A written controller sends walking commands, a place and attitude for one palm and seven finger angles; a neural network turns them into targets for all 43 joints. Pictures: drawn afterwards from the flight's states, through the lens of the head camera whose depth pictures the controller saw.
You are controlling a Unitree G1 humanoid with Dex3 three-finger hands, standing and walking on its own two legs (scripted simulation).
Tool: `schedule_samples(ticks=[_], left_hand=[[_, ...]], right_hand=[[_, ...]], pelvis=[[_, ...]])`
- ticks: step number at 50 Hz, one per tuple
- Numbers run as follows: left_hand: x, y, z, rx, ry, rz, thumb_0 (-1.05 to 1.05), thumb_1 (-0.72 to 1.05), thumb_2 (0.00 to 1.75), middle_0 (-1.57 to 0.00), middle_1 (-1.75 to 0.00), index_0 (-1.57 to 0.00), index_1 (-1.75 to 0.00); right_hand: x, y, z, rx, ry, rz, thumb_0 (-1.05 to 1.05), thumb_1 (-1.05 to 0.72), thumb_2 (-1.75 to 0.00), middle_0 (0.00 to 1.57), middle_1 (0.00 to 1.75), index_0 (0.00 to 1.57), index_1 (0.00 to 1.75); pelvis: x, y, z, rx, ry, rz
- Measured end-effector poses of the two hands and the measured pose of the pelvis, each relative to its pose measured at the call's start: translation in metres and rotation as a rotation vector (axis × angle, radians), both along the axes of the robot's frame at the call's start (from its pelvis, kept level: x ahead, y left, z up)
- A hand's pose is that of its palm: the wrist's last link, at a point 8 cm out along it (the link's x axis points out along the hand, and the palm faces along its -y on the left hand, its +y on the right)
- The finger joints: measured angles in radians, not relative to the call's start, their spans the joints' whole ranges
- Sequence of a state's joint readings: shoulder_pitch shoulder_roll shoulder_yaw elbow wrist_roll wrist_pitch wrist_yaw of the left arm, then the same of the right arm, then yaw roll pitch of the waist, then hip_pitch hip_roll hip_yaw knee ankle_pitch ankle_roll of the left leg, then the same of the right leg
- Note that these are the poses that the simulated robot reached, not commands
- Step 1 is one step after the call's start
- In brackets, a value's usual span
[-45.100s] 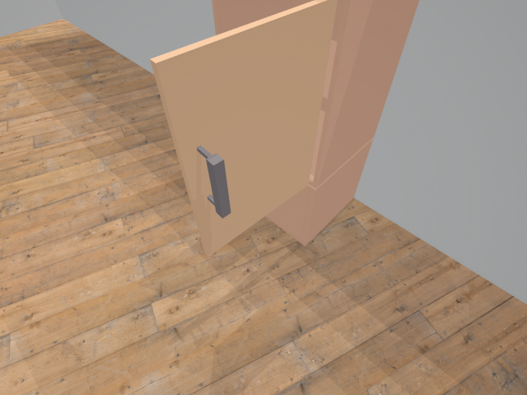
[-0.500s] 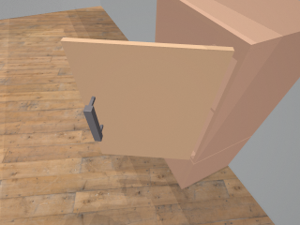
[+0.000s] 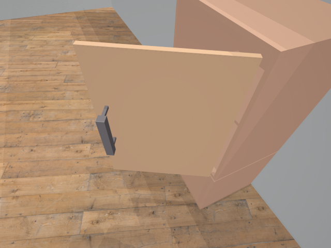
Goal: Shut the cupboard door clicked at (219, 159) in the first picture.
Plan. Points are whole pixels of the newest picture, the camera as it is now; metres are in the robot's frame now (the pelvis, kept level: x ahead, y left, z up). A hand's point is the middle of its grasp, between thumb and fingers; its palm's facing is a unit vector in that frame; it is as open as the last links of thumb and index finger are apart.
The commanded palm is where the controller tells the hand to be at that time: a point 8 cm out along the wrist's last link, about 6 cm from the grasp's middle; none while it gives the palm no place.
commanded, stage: raise the hand and make a fist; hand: left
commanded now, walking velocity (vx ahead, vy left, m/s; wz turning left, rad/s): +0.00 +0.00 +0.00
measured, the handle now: (108, 131) +0.45 +0.22 -0.03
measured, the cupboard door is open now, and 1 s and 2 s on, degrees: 61 61 61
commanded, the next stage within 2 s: bring the fist close to the handle in 1.96 s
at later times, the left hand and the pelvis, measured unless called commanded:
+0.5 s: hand out of the picture +0.11 +0.19 -0.09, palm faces +0.04 -1.00 +0.02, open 6.0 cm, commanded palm +0.11 +0.24 -0.06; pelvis -0.08 +0.00 -0.12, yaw +2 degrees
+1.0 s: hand (81, 239) +0.15 +0.21 -0.05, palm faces +0.00 -1.00 -0.01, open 3.7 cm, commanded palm +0.12 +0.25 -0.05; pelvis -0.06 +0.02 -0.11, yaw +1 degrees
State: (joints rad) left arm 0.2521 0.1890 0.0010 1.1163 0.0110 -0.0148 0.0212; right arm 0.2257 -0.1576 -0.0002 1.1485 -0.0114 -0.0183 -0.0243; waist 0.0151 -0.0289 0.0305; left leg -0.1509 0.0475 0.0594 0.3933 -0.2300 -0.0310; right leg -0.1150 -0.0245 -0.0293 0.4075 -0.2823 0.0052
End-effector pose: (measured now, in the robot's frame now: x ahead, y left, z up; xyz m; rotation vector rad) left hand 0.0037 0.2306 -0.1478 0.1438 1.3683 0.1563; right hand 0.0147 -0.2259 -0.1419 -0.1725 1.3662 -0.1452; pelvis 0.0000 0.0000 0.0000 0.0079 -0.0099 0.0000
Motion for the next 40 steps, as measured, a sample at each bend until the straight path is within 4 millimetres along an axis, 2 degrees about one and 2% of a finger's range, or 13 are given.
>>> schedule_samples(ticks=[3, 4, 6, 10, 13, 15, 17, 22, 25, 28, 32, 36, 40], left_hand=[[-0.003, 0.0, -0.001, 0.005, 0.0, 0.0, 0.01, 0.91, 0.9, -0.2, -0.3, -0.2, -0.29], [0.006, 0.005, 0.004, 0.0, -0.062, 0.065, 0.01, 0.91, 0.9, -0.2, -0.3, -0.2, -0.3], [0.043, 0.014, 0.034, 0.034, -0.344, 0.093, 0.02, 0.91, 0.9, -0.2, -0.31, -0.21, -0.3], [0.116, 0.016, 0.104, 0.054, -0.875, 0.065, 0.02, 0.91, 0.9, -0.22, -0.33, -0.22, -0.32], [0.146, 0.012, 0.129, -0.005, -1.192, 0.0, 0.01, 0.91, 0.9, -0.25, -0.36, -0.25, -0.36], [0.148, 0.006, 0.129, -0.067, -1.356, -0.078, 0.01, 0.91, 0.9, -0.27, -0.39, -0.28, -0.38], [0.141, 0.0, 0.116, -0.117, -1.439, -0.165, 0.01, 0.91, 0.9, -0.3, -0.43, -0.31, -0.42], [0.102, 0.003, 0.066, -0.188, -1.328, -0.15, 0.01, 0.9, 0.9, -0.39, -0.52, -0.4, -0.51], [0.082, 0.009, 0.061, -0.142, -1.293, -0.107, 0.02, 0.9, 0.9, -0.45, -0.58, -0.45, -0.57], [0.079, 0.012, 0.075, -0.093, -1.344, -0.122, 0.02, 0.9, 0.9, -0.5, -0.64, -0.5, -0.63], [0.097, 0.01, 0.09, -0.111, -1.398, -0.178, 0.02, 0.9, 0.9, -0.57, -0.71, -0.58, -0.71], [0.116, 0.009, 0.088, -0.169, -1.329, -0.203, 0.02, 0.9, 0.9, -0.65, -0.79, -0.65, -0.79], [0.124, 0.016, 0.088, -0.168, -1.268, -0.176, 0.02, 0.9, 0.9, -0.72, -0.87, -0.72, -0.86]], right_hand=[[-0.002, 0.001, 0.0, -0.001, -0.001, -0.002, 0.01, -0.92, -0.89, 0.2, 0.3, 0.2, 0.3], [0.0, 0.0, 0.001, -0.016, -0.04, 0.0, 0.01, -0.92, -0.89, 0.2, 0.3, 0.2, 0.3], [0.011, -0.004, 0.007, -0.054, -0.193, -0.008, 0.01, -0.91, -0.89, 0.2, 0.3, 0.2, 0.3], [0.044, -0.011, 0.015, -0.055, -0.474, 0.026, 0.01, -0.91, -0.89, 0.2, 0.3, 0.2, 0.3], [0.071, -0.018, 0.017, -0.056, -0.626, 0.074, 0.01, -0.91, -0.89, 0.2, 0.3, 0.2, 0.3], [0.089, -0.023, 0.016, -0.063, -0.712, 0.114, 0.01, -0.91, -0.89, 0.2, 0.3, 0.2, 0.3], [0.105, -0.027, 0.013, -0.072, -0.784, 0.15, 0.01, -0.91, -0.89, 0.2, 0.3, 0.2, 0.3], [0.134, -0.025, 0.001, -0.087, -0.89, 0.198, 0.01, -0.91, -0.89, 0.2, 0.3, 0.2, 0.3], [0.14, -0.013, -0.008, -0.077, -0.907, 0.216, 0.02, -0.91, -0.89, 0.2, 0.3, 0.2, 0.3], [0.137, 0.002, -0.02, -0.053, -0.883, 0.233, 0.02, -0.91, -0.89, 0.2, 0.3, 0.2, 0.3], [0.121, 0.019, -0.039, -0.01, -0.812, 0.222, 0.02, -0.91, -0.89, 0.2, 0.3, 0.2, 0.3], [0.098, 0.026, -0.049, 0.015, -0.732, 0.164, 0.02, -0.91, -0.89, 0.2, 0.3, 0.2, 0.3], [0.079, 0.023, -0.049, 0.004, -0.676, 0.11, 0.02, -0.91, -0.89, 0.2, 0.3, 0.2, 0.3]], pelvis=[[-0.002, 0.002, -0.001, -0.006, 0.002, 0.0], [-0.005, 0.003, -0.002, -0.009, -0.003, -0.002], [-0.009, 0.003, -0.006, 0.001, -0.003, -0.003], [-0.022, 0.005, -0.018, 0.003, 0.04, 0.039], [-0.038, 0.003, -0.035, 0.003, 0.113, 0.035], [-0.048, 0.0, -0.053, 0.007, 0.164, 0.025], [-0.058, -0.003, -0.073, 0.01, 0.199, 0.019], [-0.073, -0.005, -0.111, -0.003, 0.235, 0.023], [-0.077, -0.005, -0.121, -0.022, 0.238, 0.032], [-0.079, -0.004, -0.125, -0.042, 0.243, 0.04], [-0.081, -0.002, -0.126, -0.062, 0.252, 0.045], [-0.079, 0.002, -0.121, -0.062, 0.262, 0.038], [-0.073, 0.007, -0.113, -0.057, 0.267, 0.027]])
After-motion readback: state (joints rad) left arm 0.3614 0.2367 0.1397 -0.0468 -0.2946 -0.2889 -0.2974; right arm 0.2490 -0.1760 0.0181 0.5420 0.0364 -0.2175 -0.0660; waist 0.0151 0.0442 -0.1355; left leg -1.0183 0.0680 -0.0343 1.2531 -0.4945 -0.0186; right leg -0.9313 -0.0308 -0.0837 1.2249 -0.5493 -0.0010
